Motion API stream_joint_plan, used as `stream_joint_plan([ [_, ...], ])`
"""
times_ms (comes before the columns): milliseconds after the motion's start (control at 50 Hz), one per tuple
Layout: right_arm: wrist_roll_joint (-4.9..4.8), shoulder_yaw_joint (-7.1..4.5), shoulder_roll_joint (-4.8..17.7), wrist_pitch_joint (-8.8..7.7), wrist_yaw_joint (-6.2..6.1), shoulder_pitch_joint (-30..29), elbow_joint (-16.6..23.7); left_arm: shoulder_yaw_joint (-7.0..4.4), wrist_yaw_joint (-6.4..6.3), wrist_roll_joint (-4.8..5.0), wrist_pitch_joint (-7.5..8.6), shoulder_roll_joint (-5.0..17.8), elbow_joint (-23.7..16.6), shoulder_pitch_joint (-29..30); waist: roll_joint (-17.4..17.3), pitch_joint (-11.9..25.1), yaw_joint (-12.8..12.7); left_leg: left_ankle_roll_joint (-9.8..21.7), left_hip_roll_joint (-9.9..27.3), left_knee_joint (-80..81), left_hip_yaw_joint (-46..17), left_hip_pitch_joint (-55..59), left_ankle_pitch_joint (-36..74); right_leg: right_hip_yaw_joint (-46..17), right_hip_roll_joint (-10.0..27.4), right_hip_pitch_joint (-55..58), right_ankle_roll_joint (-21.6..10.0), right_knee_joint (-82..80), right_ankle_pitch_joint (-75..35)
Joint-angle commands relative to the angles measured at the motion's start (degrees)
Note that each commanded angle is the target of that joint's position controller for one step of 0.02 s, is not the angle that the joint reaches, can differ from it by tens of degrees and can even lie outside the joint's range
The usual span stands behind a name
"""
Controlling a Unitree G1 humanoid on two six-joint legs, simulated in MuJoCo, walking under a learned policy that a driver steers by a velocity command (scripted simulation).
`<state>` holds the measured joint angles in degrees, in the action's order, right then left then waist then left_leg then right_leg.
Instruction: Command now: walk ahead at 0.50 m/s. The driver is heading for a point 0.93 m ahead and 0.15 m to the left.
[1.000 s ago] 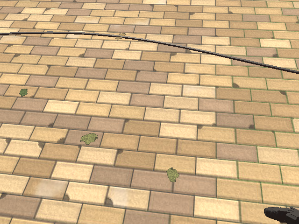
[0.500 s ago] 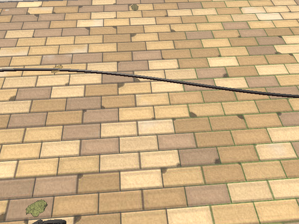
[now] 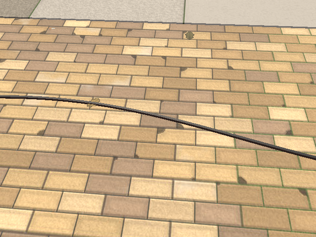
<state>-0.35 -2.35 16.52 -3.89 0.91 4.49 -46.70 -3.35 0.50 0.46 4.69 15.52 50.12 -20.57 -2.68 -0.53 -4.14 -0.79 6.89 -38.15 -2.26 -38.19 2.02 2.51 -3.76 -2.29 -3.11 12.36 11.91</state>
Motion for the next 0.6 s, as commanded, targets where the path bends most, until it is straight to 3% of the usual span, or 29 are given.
stream_joint_plan([
  [20,-0.43,-0.18,2.8,-0.98,0.73,-6.54,4.88,-2.21,-0.46,0.54,0.32,9.98,-1.67,-0.71,5.44,-2.97,-0.07,0.5,-1.75,5.27,1.42,2.84,3.23,-7.08,15.72,-2.37,-8.48,-4.21,-11.64],
  [80,-0.52,-0.41,4.01,-1.41,1.61,-7.99,6.24,-2.49,-0.78,0.77,-0.68,10.53,-0.2,-1.74,6.24,-3.05,0.59,2.6,-2.51,8.49,1.18,2.53,-2.3,-8.05,18.4,3.84,-7.28,-0.51,-15.57],
  [120,-0.44,-1.15,5.69,-1.66,1.75,-3.81,5.42,-2.68,-1.02,0.76,-1.34,11.27,0.04,-0.59,7.5,-0.52,3.44,4.31,-4.55,10.02,3.14,9.49,-6.05,-7.44,18.26,5.67,-5.89,4.79,-26.5],
  [140,-0.24,-2.27,7.46,-1.69,1.48,3.06,3.3,-2.43,-1.14,0.71,-1.69,10.8,-0.04,0.22,7.03,3.57,7.05,5.72,-6.34,11.27,4.89,19.17,-5.72,-5.32,15.83,4.47,-4.57,12.7,-34.55],
  [160,0.15,-3.65,10.81,-1.62,0.95,12.9,0.75,-1.5,-1.34,0.0,-1.76,8.77,-0.82,-0.07,4.77,10.98,10.76,8.3,-2.34,8.74,0.95,34.93,-3.39,-2.87,12.86,-2.93,-2.69,25.82,-30.09],
  [180,0.91,-5.16,16.73,-1.11,0.55,19.5,-0.38,0.4,-0.87,-0.46,-0.72,2.88,-2.23,-6.31,-7.86,19.88,9.68,17.23,12.21,10.46,-23.57,58.11,-10.69,0.3,4.32,-26.21,1.84,48.67,-8.44],
  [200,-0.06,-4.14,13.0,-0.78,0.73,20.9,-0.87,0.4,-0.6,-0.1,0.61,3.79,-1.36,-5.32,-11.94,23.09,10.72,19.95,15.64,19.31,-39.22,61.7,-18.04,-7.07,0.79,-35.94,2.22,58.18,21.23],
  [220,-0.37,-3.06,10.12,-0.81,0.66,17.16,-0.36,-0.99,-0.17,1.5,1.45,8.77,-2.58,-0.51,-7.65,14.61,10.63,17.06,13.87,20.61,-32.67,55.58,-22.56,-9.1,4.4,-41.74,1.3,62.58,19.35],
  [240,-0.11,-2.63,8.56,-0.81,0.51,13.15,0.62,-0.95,-0.19,1.94,1.77,8.86,-3.62,3.4,-4.2,8.84,9.33,15.19,11.79,21.72,-25.43,47.5,-20.82,-7.29,7.49,-42.19,0.68,60.97,14.13],
  [260,0.34,-2.17,6.93,-0.89,0.62,9.76,1.01,-1.04,-0.49,1.24,1.63,8.34,-3.99,5.5,-1.53,4.37,7.73,14.42,9.63,23.79,-20.12,39.39,-16.8,-6.16,9.57,-40.39,0.85,57.17,9.86],
  [280,0.91,-1.67,5.23,-1.2,0.72,7.66,1.34,-1.36,-0.75,0.65,1.02,7.87,-3.74,5.11,-2.37,2.54,5.7,13.53,7.7,25.64,-16.33,33.77,-12.9,-6.59,11.31,-36.71,0.96,53.89,6.83],
  [320,0.92,-1.69,5.03,-1.71,0.88,6.78,1.06,-1.04,-0.87,0.31,-0.3,5.43,-2.94,3.02,-3.15,2.11,3.69,13.99,6.4,28.65,-12.45,28.53,-8.53,-6.35,12.09,-32.21,1.75,50.98,4.32],
  [360,0.66,-2.12,6.51,-2.15,0.55,7.78,0.18,-0.9,-1.07,-0.06,-0.93,4.67,-3.7,4.89,-1.99,0.84,3.33,14.78,6.25,30.56,-9.28,27.36,-4.48,-5.97,12.46,-33.88,2.88,46.8,0.5],
  [420,0.42,-2.45,7.61,-1.88,-0.28,10.11,-1.11,-0.65,-0.86,-0.41,-0.7,4.04,-5.29,10.46,-0.64,-0.54,4.63,13.83,5.07,31.55,-5.04,28.84,-0.93,-5.53,12.29,-36.19,3.89,36.38,-9.13],
  [480,-0.1,-2.56,8.34,-1.52,-0.81,12.68,-2.32,-0.02,-0.17,-0.1,-0.15,2.8,-6.62,16.44,-0.59,-1.79,6.72,12.26,3.43,31.87,-1.32,29.3,-1.28,-3.55,10.33,-33.42,3.88,25.92,-16.84],
  [540,-0.55,-2.77,8.95,-0.89,-0.95,16.29,-4.18,0.27,0.66,0.38,0.18,2.92,-8.21,21.46,-0.49,-3.14,8.59,12.14,5.11,30.73,-1.36,33.56,-2.47,-3.03,9.06,-33.32,3.46,20.63,-17.63],
  [600,-0.87,-3.15,9.43,0.1,-1.21,17.33,-5.37,0.13,1.61,0.52,0.6,4.1,-9.59,23.55,-1.03,-3.67,8.1,11.22,7.94,27.46,-2.3,39.68,0.63,-3.58,8.45,-34.03,1.56,17.31,-12.65],
])
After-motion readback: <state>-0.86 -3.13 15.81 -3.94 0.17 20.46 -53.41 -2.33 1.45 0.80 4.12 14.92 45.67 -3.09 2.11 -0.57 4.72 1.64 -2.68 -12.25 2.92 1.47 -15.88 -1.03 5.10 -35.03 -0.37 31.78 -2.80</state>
